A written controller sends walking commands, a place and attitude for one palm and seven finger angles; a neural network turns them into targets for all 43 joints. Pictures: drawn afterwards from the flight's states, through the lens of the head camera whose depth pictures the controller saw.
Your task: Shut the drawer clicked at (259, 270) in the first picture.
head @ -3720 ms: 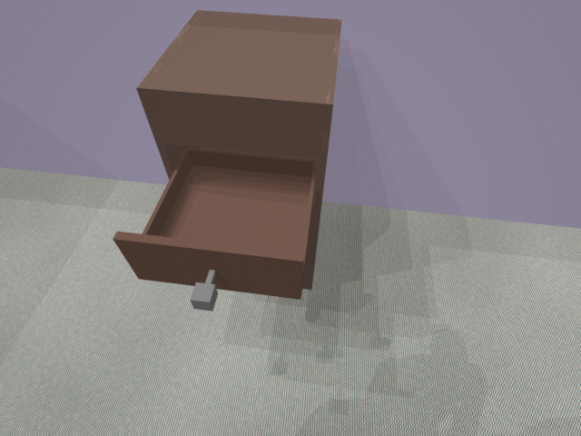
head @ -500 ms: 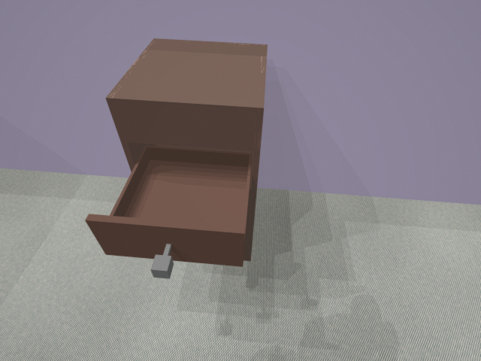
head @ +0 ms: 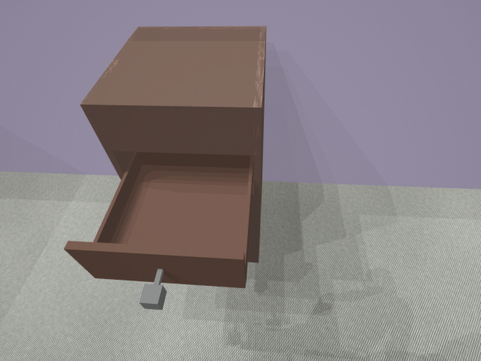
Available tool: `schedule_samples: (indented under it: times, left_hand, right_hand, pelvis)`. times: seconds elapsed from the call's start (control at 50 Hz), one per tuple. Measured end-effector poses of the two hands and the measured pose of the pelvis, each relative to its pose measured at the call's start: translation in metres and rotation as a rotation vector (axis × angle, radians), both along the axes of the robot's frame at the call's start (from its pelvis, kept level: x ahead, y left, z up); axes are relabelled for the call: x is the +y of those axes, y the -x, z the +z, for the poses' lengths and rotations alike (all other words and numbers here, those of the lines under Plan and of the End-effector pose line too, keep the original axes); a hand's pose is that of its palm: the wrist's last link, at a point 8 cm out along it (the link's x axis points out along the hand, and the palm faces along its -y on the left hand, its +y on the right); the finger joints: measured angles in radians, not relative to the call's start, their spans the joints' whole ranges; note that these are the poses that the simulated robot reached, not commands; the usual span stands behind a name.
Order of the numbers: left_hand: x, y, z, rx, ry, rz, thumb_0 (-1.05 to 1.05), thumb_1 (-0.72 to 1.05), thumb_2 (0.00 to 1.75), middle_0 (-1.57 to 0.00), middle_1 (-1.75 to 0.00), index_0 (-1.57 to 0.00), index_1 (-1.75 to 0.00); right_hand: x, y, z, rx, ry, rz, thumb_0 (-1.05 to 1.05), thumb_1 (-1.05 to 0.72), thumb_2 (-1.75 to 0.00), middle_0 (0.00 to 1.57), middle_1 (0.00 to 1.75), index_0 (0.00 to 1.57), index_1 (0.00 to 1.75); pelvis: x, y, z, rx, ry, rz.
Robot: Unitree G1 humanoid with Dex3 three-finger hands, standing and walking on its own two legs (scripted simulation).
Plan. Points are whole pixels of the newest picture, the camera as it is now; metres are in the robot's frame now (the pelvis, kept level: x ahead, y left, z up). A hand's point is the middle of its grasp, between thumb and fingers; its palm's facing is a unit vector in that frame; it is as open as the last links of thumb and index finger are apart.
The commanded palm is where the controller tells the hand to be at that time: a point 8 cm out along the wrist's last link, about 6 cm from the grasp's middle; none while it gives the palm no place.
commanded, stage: come to a stop and stand still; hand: left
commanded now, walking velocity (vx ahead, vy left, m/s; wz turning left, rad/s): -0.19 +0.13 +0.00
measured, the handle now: (156, 287) +0.29 +0.21 -0.17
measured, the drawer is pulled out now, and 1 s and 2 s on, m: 0.30 0.30 0.30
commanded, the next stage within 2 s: look again from close up in 1.34 s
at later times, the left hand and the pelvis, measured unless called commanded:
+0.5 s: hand out of the picture -0.01 +0.17 -0.15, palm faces +0.02 -0.98 -0.20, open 7.3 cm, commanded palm none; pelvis +0.01 +0.00 +0.02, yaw -1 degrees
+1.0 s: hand out of the picture +0.03 +0.20 -0.16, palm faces +0.03 -0.98 -0.20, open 7.3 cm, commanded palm none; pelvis +0.01 +0.02 +0.02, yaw +0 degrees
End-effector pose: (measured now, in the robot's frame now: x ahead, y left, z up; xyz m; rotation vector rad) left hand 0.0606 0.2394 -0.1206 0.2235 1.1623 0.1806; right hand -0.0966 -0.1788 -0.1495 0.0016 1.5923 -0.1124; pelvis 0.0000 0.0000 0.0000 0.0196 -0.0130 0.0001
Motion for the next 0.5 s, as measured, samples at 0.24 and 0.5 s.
schedule_samples:
  times: [0.24,0.5]
  left_hand:
    - [-0.005,0.0,-0.007,0.072,0.048,0.048,0.0,0.95,0.89,-0.2,-0.3,-0.2,-0.3]
    - [-0.02,0.078,-0.002,0.264,0.076,0.059,0.0,0.92,0.9,-0.2,-0.3,-0.2,-0.3]
  right_hand:
    - [-0.037,-0.125,0.012,-0.256,0.124,0.058,0.02,-0.94,-0.9,0.2,0.3,0.2,0.3]
    - [-0.047,-0.145,0.026,-0.31,0.127,0.079,0.01,-0.94,-0.9,0.2,0.3,0.2,0.3]
  pelvis:
    - [0.005,-0.014,0.008,-0.031,0.004,-0.008]
    - [0.001,-0.012,0.019,-0.018,0.001,-0.024]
